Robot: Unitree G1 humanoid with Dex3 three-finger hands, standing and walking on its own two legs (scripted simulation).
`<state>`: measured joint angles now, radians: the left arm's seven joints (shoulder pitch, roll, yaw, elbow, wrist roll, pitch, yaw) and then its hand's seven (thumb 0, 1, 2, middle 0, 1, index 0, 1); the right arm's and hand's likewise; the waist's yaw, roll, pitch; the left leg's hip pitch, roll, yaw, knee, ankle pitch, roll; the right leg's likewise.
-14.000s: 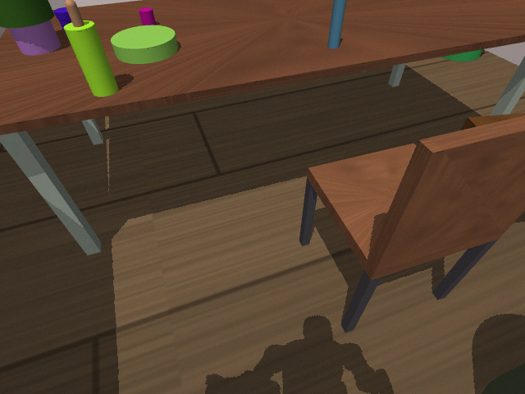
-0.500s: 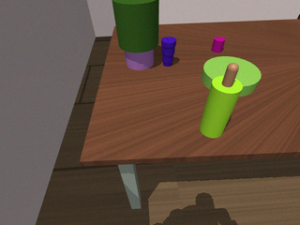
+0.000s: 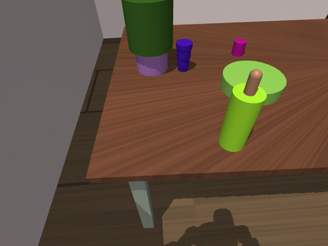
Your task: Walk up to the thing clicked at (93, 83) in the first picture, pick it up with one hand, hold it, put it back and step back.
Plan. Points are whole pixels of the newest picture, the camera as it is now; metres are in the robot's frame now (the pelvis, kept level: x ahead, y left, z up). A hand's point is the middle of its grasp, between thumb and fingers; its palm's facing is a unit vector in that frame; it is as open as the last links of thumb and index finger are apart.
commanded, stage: stand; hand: right
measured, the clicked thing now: (242, 112) +0.45 -0.20 +0.10
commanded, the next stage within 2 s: rise first in 0.70 s
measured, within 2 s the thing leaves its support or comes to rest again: neither
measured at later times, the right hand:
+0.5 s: hand out of the picture +0.08 -0.25 -0.16, palm faces -0.04 +0.94 -0.34, open 7.4 cm
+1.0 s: hand out of the picture +0.16 -0.24 -0.14, palm faces +0.16 +0.94 -0.31, open 10.0 cm
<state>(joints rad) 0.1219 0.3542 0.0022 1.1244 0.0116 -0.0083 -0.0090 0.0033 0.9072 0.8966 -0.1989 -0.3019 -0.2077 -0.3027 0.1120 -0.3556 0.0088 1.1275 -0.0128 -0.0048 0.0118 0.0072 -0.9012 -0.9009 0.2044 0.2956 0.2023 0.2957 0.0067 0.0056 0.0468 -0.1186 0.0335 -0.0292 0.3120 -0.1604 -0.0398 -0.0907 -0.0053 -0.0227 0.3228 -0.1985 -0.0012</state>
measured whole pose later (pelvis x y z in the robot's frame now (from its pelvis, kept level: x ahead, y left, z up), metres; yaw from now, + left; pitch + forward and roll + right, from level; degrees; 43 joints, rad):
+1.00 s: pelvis -0.01 +0.00 -0.01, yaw -1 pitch +2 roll +0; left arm 0.04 0.29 0.09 0.93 -0.06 -0.09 0.05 0.01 0.61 0.60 -0.09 -0.13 -0.09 -0.14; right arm 0.02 -0.30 -0.10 0.92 0.05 -0.08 -0.05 0.01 -0.61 -0.60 0.11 0.13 0.10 0.13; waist 0.00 0.01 0.05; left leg -0.28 0.03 -0.01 0.46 -0.21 -0.03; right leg -0.26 -0.01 0.00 0.47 -0.25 0.00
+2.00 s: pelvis -0.01 +0.02 -0.01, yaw -3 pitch -4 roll +0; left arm 0.26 0.22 0.16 0.60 -0.02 -0.10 0.04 -0.01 -0.53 0.05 -0.06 -0.06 -0.06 -0.06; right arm 0.48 -0.32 -0.29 -0.22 0.05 -0.24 -0.01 -0.01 0.58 -0.04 0.05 0.05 0.05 0.05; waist -0.05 -0.05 0.04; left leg -0.12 0.04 0.03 0.42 -0.22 -0.02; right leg -0.11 0.00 0.03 0.41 -0.23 0.02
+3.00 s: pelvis -0.02 +0.02 -0.01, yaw -3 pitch -5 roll +0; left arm 0.25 0.19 0.17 0.61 -0.01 -0.12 0.02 -0.01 -0.54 0.09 -0.06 -0.08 -0.06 -0.08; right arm 0.44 -0.32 -0.34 -0.36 0.05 -0.36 0.02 -0.01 0.50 -0.07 0.06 0.05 0.06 0.05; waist -0.05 -0.06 0.04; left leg -0.12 0.04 0.03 0.43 -0.21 -0.01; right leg -0.10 -0.01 0.04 0.41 -0.21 0.02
